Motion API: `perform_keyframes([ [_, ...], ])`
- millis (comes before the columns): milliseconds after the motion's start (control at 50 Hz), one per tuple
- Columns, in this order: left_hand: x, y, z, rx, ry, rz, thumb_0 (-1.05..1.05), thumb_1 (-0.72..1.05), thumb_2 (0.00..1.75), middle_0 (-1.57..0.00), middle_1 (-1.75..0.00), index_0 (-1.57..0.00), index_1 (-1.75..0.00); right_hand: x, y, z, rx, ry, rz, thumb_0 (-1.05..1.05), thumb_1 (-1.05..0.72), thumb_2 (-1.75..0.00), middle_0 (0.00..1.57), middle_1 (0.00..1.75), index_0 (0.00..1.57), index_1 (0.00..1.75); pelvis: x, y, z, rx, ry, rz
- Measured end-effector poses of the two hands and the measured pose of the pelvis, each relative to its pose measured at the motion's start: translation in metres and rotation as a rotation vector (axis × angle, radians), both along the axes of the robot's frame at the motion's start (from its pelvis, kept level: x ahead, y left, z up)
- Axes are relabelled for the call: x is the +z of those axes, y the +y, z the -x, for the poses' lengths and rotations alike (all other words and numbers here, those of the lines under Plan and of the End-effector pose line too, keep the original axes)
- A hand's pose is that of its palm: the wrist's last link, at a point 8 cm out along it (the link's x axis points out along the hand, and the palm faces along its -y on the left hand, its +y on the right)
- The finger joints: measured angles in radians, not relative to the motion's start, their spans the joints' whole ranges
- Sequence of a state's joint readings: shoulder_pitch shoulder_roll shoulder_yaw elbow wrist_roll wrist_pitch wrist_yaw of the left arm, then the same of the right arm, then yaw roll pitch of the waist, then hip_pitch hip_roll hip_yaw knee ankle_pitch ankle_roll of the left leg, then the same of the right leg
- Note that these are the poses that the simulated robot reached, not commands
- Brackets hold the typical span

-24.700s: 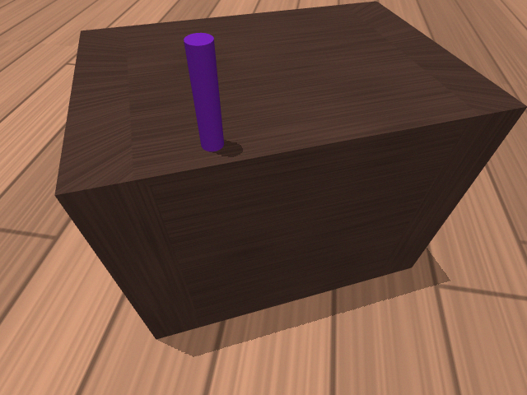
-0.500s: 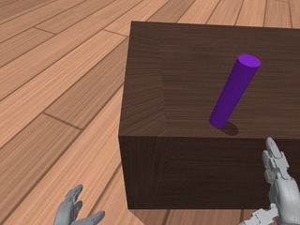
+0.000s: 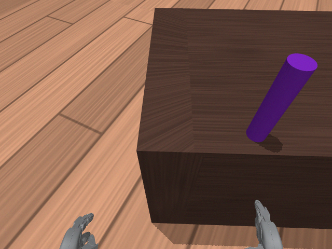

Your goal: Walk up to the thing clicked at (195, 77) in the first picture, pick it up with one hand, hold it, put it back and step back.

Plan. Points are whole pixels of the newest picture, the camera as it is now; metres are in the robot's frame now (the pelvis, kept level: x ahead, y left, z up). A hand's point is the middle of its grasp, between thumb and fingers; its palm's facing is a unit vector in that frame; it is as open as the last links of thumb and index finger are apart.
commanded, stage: home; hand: right
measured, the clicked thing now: (274, 105) +0.39 -0.22 +0.14
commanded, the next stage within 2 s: none
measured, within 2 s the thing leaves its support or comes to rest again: neither
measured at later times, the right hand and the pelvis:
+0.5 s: hand out of the picture +0.13 -0.24 -0.13, palm faces -0.05 +0.93 -0.36, open 17.4 cm; pelvis +0.00 -0.01 +0.00, yaw +1 degrees
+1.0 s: hand out of the picture +0.01 -0.27 -0.14, palm faces -0.11 +0.93 -0.36, open 17.4 cm; pelvis -0.04 -0.01 +0.01, yaw +2 degrees
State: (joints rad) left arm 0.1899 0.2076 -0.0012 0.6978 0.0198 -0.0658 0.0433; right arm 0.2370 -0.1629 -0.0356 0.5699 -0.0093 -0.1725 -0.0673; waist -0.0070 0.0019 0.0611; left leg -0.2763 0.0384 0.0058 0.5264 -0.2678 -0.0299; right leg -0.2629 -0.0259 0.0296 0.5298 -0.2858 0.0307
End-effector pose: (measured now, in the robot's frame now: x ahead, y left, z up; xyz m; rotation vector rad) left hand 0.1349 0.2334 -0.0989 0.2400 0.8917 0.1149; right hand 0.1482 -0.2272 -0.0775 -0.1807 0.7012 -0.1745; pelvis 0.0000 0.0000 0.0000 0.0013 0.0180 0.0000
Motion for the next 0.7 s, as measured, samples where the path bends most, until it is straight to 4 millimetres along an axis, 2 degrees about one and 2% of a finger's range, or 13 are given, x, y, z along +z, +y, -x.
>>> perform_keyframes([
  [80,-0.005,0.002,0.008,0.031,0.036,0.002,0.01,0.90,0.90,-0.20,-0.30,-0.20,-0.30,0.006,-0.004,-0.016,-0.002,-0.018,0.022,-0.02,0.52,-0.06,0.06,0.05,0.06,0.06,0.000,-0.002,-0.006,0.005,0.003,-0.001],
  [180,-0.004,0.002,0.008,0.063,0.033,0.013,0.01,0.90,0.90,-0.20,-0.30,-0.20,-0.30,0.011,-0.003,-0.030,0.007,-0.036,0.028,-0.02,0.51,-0.06,0.06,0.05,0.06,0.06,0.001,-0.004,-0.013,0.014,0.000,0.000],
  [320,0.003,0.002,-0.003,0.051,0.012,0.013,0.01,0.90,0.90,-0.20,-0.30,-0.20,-0.30,0.004,0.001,-0.027,0.029,-0.004,0.015,-0.01,0.52,-0.06,0.06,0.05,0.06,0.06,0.001,-0.004,-0.014,0.020,-0.006,0.000],
  [380,0.003,0.012,-0.003,0.014,0.019,-0.016,0.01,0.90,0.90,-0.20,-0.30,-0.21,-0.30,-0.007,-0.012,-0.014,0.112,0.102,0.062,-0.01,0.52,-0.05,0.06,0.05,0.06,0.06,-0.001,-0.005,-0.011,0.015,-0.014,0.001],
  [460,0.003,0.034,0.009,0.031,0.039,-0.057,0.01,0.90,0.90,-0.20,-0.30,-0.21,-0.30,-0.015,-0.043,0.014,0.096,0.223,0.112,-0.01,0.54,-0.05,0.06,0.05,0.06,0.06,-0.002,-0.006,-0.007,0.019,-0.034,0.001],
  [580,0.002,0.059,0.044,0.054,0.127,-0.112,0.01,0.90,0.90,-0.20,-0.30,-0.20,-0.30,-0.018,-0.081,0.059,0.038,0.352,0.166,-0.01,0.54,-0.04,0.06,0.05,0.06,0.05,0.000,-0.008,0.004,0.023,-0.067,0.004],
  [700,-0.004,0.064,0.083,0.064,0.225,-0.116,0.01,0.90,0.90,-0.20,-0.30,-0.20,-0.30,-0.020,-0.093,0.097,0.022,0.452,0.176,-0.01,0.53,-0.05,0.06,0.05,0.06,0.06,0.003,-0.011,0.019,0.026,-0.087,0.006],
])
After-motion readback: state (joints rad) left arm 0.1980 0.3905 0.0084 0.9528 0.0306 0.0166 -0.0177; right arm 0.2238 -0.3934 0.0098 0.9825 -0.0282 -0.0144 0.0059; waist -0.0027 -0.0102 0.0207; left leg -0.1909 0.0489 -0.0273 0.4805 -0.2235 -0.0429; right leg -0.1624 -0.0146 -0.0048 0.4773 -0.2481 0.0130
